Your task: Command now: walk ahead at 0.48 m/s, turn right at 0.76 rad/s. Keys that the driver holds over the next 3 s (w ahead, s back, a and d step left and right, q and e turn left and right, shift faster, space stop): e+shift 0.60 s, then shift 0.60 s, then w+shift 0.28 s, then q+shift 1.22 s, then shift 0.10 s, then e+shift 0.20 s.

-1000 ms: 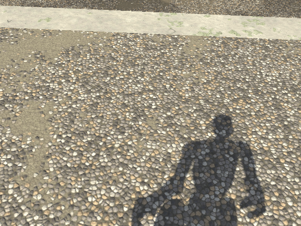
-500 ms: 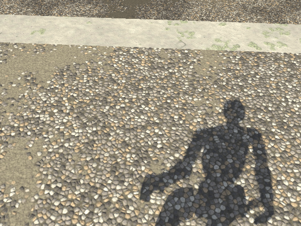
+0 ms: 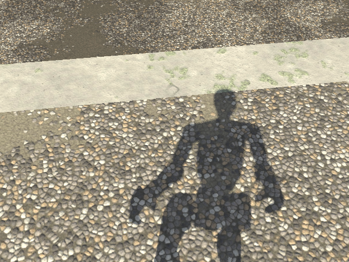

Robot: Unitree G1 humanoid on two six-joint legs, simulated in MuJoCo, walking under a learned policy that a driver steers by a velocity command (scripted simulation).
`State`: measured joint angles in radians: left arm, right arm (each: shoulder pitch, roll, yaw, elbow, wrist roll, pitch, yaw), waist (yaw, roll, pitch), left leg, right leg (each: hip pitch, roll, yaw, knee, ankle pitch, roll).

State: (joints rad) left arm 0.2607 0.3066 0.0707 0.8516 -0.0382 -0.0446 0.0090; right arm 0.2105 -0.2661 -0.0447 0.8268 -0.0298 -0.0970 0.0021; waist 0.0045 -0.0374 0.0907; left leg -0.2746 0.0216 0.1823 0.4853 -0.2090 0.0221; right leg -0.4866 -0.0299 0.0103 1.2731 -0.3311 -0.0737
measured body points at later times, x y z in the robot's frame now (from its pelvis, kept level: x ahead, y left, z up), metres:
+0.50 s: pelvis +0.25 -0.01 +0.00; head +0.30 -0.06 +0.45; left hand +0.50 +0.21 -0.08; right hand +0.39 -0.34 -0.08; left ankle +0.40 +0.15 -0.67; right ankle +0.31 -0.08 -0.73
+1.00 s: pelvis +0.35 +0.03 +0.00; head +0.38 +0.01 +0.45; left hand +0.65 +0.12 -0.10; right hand +0.27 -0.26 -0.10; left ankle +0.46 +0.08 -0.73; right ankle +0.23 -0.07 -0.69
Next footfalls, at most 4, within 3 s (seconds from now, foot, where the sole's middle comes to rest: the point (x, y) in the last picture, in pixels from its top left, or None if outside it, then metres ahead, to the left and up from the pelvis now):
0.22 right None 0.35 -0.09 -0.77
0.74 left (167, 244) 0.49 0.05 -0.77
1.08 right None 0.27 -0.09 -0.77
1.52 left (179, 222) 0.58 0.01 -0.77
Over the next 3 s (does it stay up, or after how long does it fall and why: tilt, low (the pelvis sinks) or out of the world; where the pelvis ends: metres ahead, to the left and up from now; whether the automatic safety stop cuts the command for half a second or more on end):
stays up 0.71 -0.11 0.00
